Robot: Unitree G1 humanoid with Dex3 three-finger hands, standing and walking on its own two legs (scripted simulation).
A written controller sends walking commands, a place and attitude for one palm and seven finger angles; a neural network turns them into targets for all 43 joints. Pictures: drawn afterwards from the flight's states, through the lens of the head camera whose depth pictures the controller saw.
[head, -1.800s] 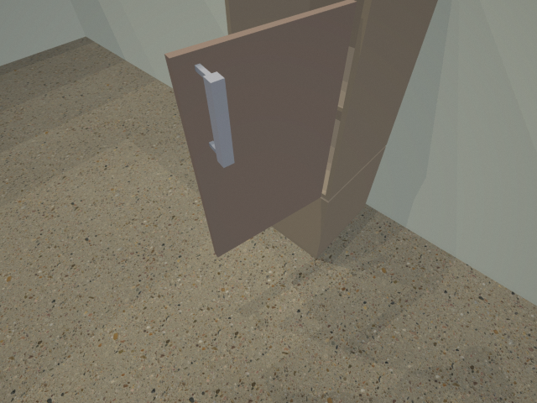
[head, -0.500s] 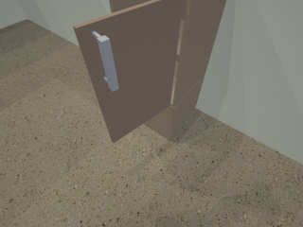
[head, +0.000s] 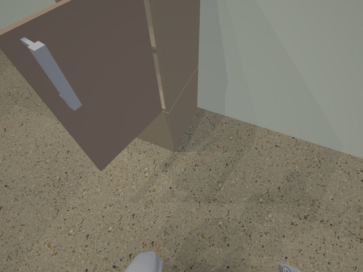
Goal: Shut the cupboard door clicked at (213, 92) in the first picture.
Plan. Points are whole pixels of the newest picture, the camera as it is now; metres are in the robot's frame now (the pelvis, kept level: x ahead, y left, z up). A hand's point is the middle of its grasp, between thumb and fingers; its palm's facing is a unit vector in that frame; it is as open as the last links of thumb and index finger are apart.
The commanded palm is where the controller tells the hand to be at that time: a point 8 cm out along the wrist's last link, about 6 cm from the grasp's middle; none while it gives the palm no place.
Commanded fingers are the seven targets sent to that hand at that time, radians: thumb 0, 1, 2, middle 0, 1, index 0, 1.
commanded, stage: walk to a spot facing it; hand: left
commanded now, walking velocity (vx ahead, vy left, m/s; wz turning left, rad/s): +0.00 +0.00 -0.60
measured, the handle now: (53, 76) +0.49 +0.35 +0.13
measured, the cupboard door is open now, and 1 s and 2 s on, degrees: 78 78 78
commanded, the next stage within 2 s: none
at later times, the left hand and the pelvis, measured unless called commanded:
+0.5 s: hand (112, 258) +0.15 +0.21 -0.18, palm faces -0.24 -0.92 -0.31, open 7.4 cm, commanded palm none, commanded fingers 0.00 0.90 0.90 -0.20 -0.30 -0.20 -0.30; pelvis +0.00 +0.01 -0.03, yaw -17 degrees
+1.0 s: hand (162, 232) +0.22 +0.08 -0.17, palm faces -0.57 -0.78 -0.24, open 7.4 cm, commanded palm none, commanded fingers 0.00 0.90 0.90 -0.20 -0.30 -0.20 -0.30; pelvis +0.00 -0.02 -0.02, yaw -36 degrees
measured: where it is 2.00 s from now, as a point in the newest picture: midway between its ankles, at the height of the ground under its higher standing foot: (257, 267)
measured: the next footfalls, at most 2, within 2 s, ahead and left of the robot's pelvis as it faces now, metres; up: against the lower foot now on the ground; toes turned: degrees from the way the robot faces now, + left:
left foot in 0.22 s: +0.04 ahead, +0.19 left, +0.00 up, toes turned -10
right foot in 0.46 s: +0.04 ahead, -0.12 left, +0.00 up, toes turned -16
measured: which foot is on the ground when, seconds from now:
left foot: up 0.00-0.20, down 0.22-0.44, up 0.46-0.68, down 0.70-0.98, up 1.00-1.00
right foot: down 0.00-0.20, up 0.22-0.44, down 0.46-0.70, up 0.72-0.96, down 0.98-1.00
